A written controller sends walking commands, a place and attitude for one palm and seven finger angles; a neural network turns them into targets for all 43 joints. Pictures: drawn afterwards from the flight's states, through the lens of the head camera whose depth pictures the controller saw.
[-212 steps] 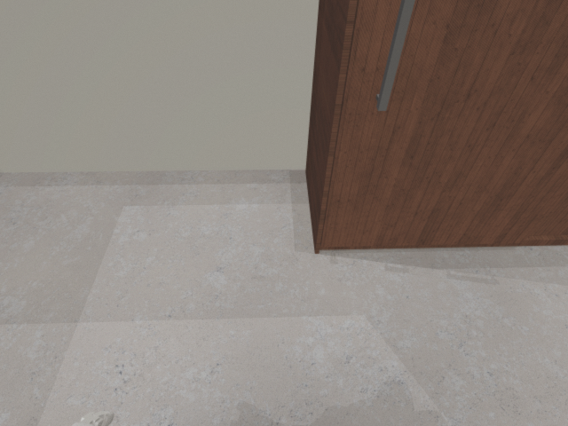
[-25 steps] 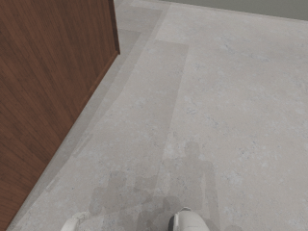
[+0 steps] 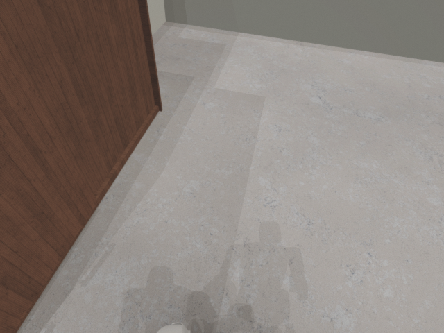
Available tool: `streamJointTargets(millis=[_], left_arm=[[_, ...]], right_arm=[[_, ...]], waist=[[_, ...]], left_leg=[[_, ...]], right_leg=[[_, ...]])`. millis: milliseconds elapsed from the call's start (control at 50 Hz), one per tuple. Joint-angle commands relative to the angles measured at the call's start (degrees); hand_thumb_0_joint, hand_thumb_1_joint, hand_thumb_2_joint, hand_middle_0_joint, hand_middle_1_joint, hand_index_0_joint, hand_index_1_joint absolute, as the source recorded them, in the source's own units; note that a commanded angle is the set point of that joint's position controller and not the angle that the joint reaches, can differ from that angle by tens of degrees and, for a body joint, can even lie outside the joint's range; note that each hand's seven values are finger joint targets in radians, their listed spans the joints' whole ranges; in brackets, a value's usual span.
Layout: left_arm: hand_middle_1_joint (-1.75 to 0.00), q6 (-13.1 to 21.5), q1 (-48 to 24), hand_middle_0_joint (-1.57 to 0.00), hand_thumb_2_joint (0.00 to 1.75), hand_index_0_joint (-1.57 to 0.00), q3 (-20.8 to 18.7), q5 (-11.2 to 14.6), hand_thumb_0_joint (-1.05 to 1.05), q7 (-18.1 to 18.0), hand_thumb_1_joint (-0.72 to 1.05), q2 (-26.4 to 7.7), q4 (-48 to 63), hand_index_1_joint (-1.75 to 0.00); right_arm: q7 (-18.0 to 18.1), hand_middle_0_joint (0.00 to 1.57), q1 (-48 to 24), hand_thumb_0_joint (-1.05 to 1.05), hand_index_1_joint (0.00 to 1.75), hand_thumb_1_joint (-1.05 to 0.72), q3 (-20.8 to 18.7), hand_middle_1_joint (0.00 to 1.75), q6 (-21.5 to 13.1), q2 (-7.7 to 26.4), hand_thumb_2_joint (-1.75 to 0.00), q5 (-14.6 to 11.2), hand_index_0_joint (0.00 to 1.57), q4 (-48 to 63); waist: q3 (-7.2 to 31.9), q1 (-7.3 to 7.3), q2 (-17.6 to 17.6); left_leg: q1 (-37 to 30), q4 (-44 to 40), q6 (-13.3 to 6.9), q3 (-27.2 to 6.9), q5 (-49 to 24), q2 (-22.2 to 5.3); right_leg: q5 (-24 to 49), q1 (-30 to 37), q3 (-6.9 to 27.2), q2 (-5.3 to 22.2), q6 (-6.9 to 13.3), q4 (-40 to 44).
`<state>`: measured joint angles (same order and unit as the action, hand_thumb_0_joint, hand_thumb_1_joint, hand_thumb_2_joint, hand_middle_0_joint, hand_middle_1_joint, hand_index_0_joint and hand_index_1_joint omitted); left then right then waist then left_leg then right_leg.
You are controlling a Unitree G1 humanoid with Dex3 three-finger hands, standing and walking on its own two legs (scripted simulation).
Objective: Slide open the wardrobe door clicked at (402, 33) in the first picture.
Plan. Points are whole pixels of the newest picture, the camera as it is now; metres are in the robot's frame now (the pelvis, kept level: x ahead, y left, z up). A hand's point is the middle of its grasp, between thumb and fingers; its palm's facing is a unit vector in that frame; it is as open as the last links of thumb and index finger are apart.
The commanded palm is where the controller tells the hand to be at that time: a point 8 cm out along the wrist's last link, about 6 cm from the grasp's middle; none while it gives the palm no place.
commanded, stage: turn to face it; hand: left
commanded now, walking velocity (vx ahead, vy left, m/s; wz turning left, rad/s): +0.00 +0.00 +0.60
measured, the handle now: out of the picture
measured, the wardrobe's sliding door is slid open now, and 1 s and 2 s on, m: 0.00 0.00 0.00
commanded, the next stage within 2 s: none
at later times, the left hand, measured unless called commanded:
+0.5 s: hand out of the picture +0.12 +0.24 -0.16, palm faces +0.27 -0.93 -0.24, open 7.4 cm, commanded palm none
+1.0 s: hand out of the picture -0.02 +0.16 -0.15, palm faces +0.57 -0.78 -0.27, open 7.4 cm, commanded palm none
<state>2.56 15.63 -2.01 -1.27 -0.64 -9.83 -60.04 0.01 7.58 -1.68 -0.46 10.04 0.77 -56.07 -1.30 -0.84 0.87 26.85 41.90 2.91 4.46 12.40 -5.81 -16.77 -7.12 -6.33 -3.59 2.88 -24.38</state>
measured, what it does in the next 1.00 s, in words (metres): steps on the spot, turning left: left foot, then right foot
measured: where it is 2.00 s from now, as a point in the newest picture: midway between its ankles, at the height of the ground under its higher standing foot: outside the picture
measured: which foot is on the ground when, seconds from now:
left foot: up 0.00-0.02, down 0.04-0.64, up 0.66-1.00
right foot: down 0.00-0.06, up 0.08-0.62, down 0.64-1.00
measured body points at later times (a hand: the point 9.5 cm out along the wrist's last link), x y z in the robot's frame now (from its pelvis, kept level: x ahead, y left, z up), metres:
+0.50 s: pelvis +0.05 +0.02 +0.01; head +0.08 +0.04 +0.46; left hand +0.10 +0.29 -0.14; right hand +0.14 -0.22 -0.13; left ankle +0.08 +0.10 -0.73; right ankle +0.08 -0.16 -0.68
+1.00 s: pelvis +0.04 -0.03 +0.00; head +0.09 -0.03 +0.45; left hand -0.05 +0.20 -0.13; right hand +0.26 -0.21 -0.15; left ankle -0.05 +0.09 -0.68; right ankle +0.08 -0.14 -0.73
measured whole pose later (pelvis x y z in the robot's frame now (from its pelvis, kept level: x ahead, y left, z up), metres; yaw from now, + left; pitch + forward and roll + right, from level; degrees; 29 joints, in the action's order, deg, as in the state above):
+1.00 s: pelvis +0.04 -0.03 +0.00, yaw +35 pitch +0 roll +2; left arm -0.9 14.0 -2.1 -1.8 -0.7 -11.0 -51.8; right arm -1.7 9.3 -4.9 5.5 15.8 1.1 -53.7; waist -5.2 0.0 0.1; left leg 24.2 52.7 5.0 2.4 23.7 -3.1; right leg -18.8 -10.7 -12.3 8.2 -0.4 -30.5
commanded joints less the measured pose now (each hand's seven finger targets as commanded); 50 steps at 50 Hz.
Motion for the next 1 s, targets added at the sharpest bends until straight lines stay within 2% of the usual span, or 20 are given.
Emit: streamJointTargets(millis=[0, 20, 40, 60, 80, 100, 140, 220, 400, 460, 540, 580, 600, 620, 640, 660, 700, 740, 880, 980], left_arm=[[-0.3, -0.12, 2.74, -0.2, 0.9, -0.2, -1.47, 0.45, 0.0, -1.48, 0.9, -7.64, 1.56, -0.3], [-0.3, -0.57, 4.71, -0.2, 0.9, -0.2, -1.6, 0.78, 0.0, -1.45, 0.9, -6.88, 1.87, -0.3], [-0.3, -0.8, 6.87, -0.2, 0.9, -0.2, -1.23, 1.38, 0.0, -1.41, 0.9, -5.16, 2.76, -0.3], [-0.3, -1.27, 4.76, -0.2, 0.9, -0.2, -1.14, 1.02, 0.0, -1.85, 0.9, -6.0, 3.38, -0.3], [-0.3, -1.84, 1.02, -0.2, 0.9, -0.2, -1.8, 0.83, 0.0, -1.72, 0.9, -6.86, 3.96, -0.3], [-0.3, -1.85, -1.13, -0.2, 0.9, -0.2, -2.21, 0.49, 0.0, -1.36, 0.9, -6.5, 4.63, -0.3], [-0.3, -2.15, -1.61, -0.2, 0.9, -0.2, -2.64, 0.3, 0.0, -0.67, 0.9, -5.9, 4.69, -0.3], [-0.3, -3.41, -0.41, -0.2, 0.9, -0.2, -3.55, 0.03, 0.0, -0.59, 0.9, -5.44, 5.29, -0.3], [-0.3, -3.89, -8.18, -0.2, 0.9, -0.2, -3.74, 0.32, 0.0, -0.71, 0.9, -6.7, 10.15, -0.3], [-0.3, -3.89, -9.55, -0.2, 0.9, -0.2, -3.47, 0.56, 0.0, -0.82, 0.9, -6.99, 11.62, -0.3], [-0.3, -3.84, -6.4, -0.2, 0.9, -0.2, -3.18, 1.0, 0.0, -1.14, 0.9, -7.67, 12.22, -0.3], [-0.3, -3.54, -2.27, -0.2, 0.9, -0.2, -3.51, 1.22, 0.0, -1.42, 0.9, -8.7, 11.65, -0.3], [-0.3, -3.24, 0.06, -0.2, 0.9, -0.2, -4.12, 0.87, 0.0, -1.67, 0.9, -11.09, 11.39, -0.3], [-0.3, -2.85, -0.12, -0.2, 0.9, -0.2, -5.02, -0.18, 0.0, -2.05, 0.9, -16.19, 12.34, -0.3], [-0.3, -3.36, -4.17, -0.2, 0.9, -0.2, -4.38, -0.01, 0.0, -1.97, 0.9, -17.91, 14.2, -0.3], [-0.3, -2.93, -7.48, -0.2, 0.9, -0.2, -4.42, 0.43, 0.0, -2.1, 0.9, -15.67, 15.15, -0.3], [-0.3, -2.41, -11.45, -0.2, 0.9, -0.2, -2.88, 0.44, 0.0, -1.59, 0.9, -11.39, 15.46, -0.3], [-0.3, -1.84, -9.37, -0.2, 0.9, -0.2, -2.45, 0.32, 0.0, -1.48, 0.9, -10.07, 14.69, -0.3], [-0.3, -2.13, -0.09, -0.2, 0.9, -0.2, -3.04, -0.25, 0.0, -1.3, 0.9, -13.36, 11.76, -0.3], [-0.3, -2.75, 1.28, -0.2, 0.9, -0.2, -3.96, -0.54, 0.0, -1.09, 0.9, -15.81, 10.76, -0.3]], right_arm=[[-0.2, 0.2, 6.05, 0.0, 0.3, -0.9, -0.8, 0.3, -0.76, 4.65, -0.9, 0.37, 0.2, -0.01], [-0.11, 0.2, 9.03, 0.0, 0.3, -0.9, -1.49, 0.3, -0.96, 8.23, -0.9, 0.79, 0.2, -0.2], [0.14, 0.2, 11.52, 0.0, 0.3, -0.9, -2.21, 0.3, -0.68, 12.51, -0.9, 0.76, 0.2, 0.12], [0.98, 0.2, 13.43, 0.0, 0.3, -0.9, -2.25, 0.3, -0.12, 12.62, -0.9, 0.46, 0.2, -0.82], [1.31, 0.2, 11.91, 0.0, 0.3, -0.9, -2.36, 0.3, 0.17, 12.51, -0.9, 0.39, 0.2, -0.41], [1.29, 0.2, 9.64, 0.0, 0.3, -0.9, -2.3, 0.3, 0.21, 11.4, -0.9, 0.52, 0.2, 0.6], [1.18, 0.2, 5.99, 0.0, 0.3, -0.9, -2.31, 0.3, 0.01, 9.74, -0.9, 0.47, 0.2, 2.16], [1.05, 0.2, 5.86, 0.0, 0.3, -0.9, -3.14, 0.3, -0.07, 9.92, -0.9, 0.32, 0.2, 3.54], [0.77, 0.2, 8.69, 0.0, 0.3, -0.9, -4.99, 0.3, 0.77, 12.41, -0.9, 0.68, 0.2, 4.0], [0.67, 0.2, 9.07, 0.0, 0.3, -0.9, -5.36, 0.3, 1.23, 12.9, -0.9, 0.8, 0.2, 4.47], [0.38, 0.2, 6.6, 0.0, 0.3, -0.9, -5.85, 0.3, 1.94, 13.84, -0.9, 0.85, 0.2, 5.84], [0.06, 0.2, 5.13, 0.0, 0.3, -0.9, -6.01, 0.3, 2.27, 13.28, -0.9, 0.5, 0.2, 6.87], [-0.26, 0.2, 4.6, 0.0, 0.3, -0.9, -5.86, 0.3, 2.44, 11.31, -0.9, 0.07, 0.2, 7.4], [-0.34, 0.2, 5.58, 0.0, 0.3, -0.9, -5.44, 0.3, 2.41, 7.46, -0.9, -0.3, 0.2, 8.59], [-0.2, 0.2, 5.97, 0.0, 0.3, -0.9, -5.72, 0.3, 2.41, 8.85, -0.9, 0.73, 0.2, 9.38], [-0.38, 0.2, 5.94, 0.0, 0.3, -0.9, -5.87, 0.3, 3.17, 10.15, -0.9, 1.15, 0.2, 8.29], [-1.3, 0.2, 6.55, 0.0, 0.3, -0.9, -5.62, 0.3, 3.79, 9.23, -0.9, 1.01, 0.2, 6.45], [-1.68, 0.2, 7.24, 0.0, 0.3, -0.9, -5.18, 0.3, 3.89, 8.41, -0.9, 0.65, 0.2, 6.22], [-1.82, 0.2, -1.62, 0.0, 0.3, -0.9, -4.0, 0.3, 4.2, 8.11, -0.9, 0.49, 0.2, 8.11], [-1.9, 0.2, -3.98, 0.0, 0.3, -0.9, -2.88, 0.3, 3.26, 7.76, -0.9, -0.06, 0.2, 9.05]], waist=[[1.42, 1.66, -2.5], [4.75, 2.25, 5.59], [7.4, 2.05, 18.03], [9.76, 3.55, 18.86], [6.77, 3.48, 11.72], [4.5, 2.85, 7.74], [3.38, 1.25, 3.43], [5.51, 1.06, 5.26], [5.16, 3.12, 6.68], [5.39, 3.47, 7.55], [5.83, 1.93, 9.32], [6.68, -0.02, 7.77], [6.39, -1.25, 2.19], [5.22, -1.23, -13.56], [2.77, -0.14, -14.59], [1.62, 1.45, -13.58], [-3.89, 3.86, -8.96], [-3.18, 3.79, -9.28], [-0.9, -0.86, -12.11], [2.05, -2.13, -15.6]], left_leg=[[-13.57, -12.9, -1.89, -0.7, -10.93, 1.1], [-21.17, -14.64, -5.05, -7.82, -27.05, -4.86], [-28.63, -16.01, -11.88, -20.29, -46.05, -15.21], [-28.46, -20.14, -15.57, -25.89, -47.49, -17.95], [-23.69, -21.48, -16.07, -24.81, -38.23, -17.16], [-20.86, -21.97, -15.54, -23.74, -31.1, -14.82], [-17.05, -23.58, -12.97, -18.51, -22.92, -10.56], [-16.63, -25.78, -11.4, -17.41, -14.48, -7.31], [-18.56, -24.22, -13.12, -25.47, -12.13, -6.32], [-17.28, -23.43, -13.43, -28.59, -12.8, -5.67], [-12.63, -22.2, -12.32, -31.18, -12.09, -3.64], [-6.85, -20.46, -8.99, -29.75, -7.28, -0.64], [1.36, -15.94, -5.84, -26.07, 1.89, 2.56], [12.52, -1.6, -1.3, -14.43, 14.75, 9.75], [11.62, 11.91, -0.17, -9.34, 19.15, 10.86], [8.97, 19.15, -0.61, -10.18, 17.09, 7.96], [7.82, 27.05, 0.22, -7.79, 9.66, 5.57], [8.16, 28.4, 1.25, -5.85, 6.99, 4.86], [6.02, 17.19, 2.58, -1.85, 11.25, 3.39], [-1.83, 2.32, 0.87, 1.99, 13.03, 4.18]], right_leg=[[29.5, -1.07, 4.49, 16.32, 1.15, -4.03], [19.77, -6.22, 1.09, 12.84, -1.86, -13.15], [-6.47, -15.69, -2.31, 6.99, -5.31, -25.07], [-21.12, -18.34, 2.66, 5.04, -6.03, -35.87], [-18.97, -20.6, 5.52, 6.75, -5.81, -40.18], [-16.26, -22.37, 6.08, 7.78, -5.93, -41.68], [-9.75, -21.76, 6.07, 8.7, -6.43, -40.51], [-3.96, -21.86, 6.14, 8.87, -7.63, -39.02], [-6.45, -22.99, 7.23, 7.19, -8.54, -30.06], [-7.99, -19.92, 7.76, 5.61, -7.93, -25.38], [-7.05, -11.11, 7.69, 3.3, -6.62, -15.0], [0.11, -0.68, 6.58, 3.3, -5.78, -2.42], [0.36, 7.3, 10.7, 8.43, -3.91, 5.43], [-8.99, 10.98, 27.5, 24.61, 1.77, 13.09], [-6.58, 0.78, 30.44, 33.05, 5.98, 14.05], [-5.44, -4.68, 27.03, 29.93, 5.42, 13.82], [4.64, -9.4, 14.67, 22.51, 2.91, 10.29], [15.73, -6.34, 8.5, 20.56, 2.1, 7.12], [25.6, 1.99, 4.67, 23.17, 3.48, 3.85], [31.46, 3.81, 1.79, 24.71, 3.15, -0.48]])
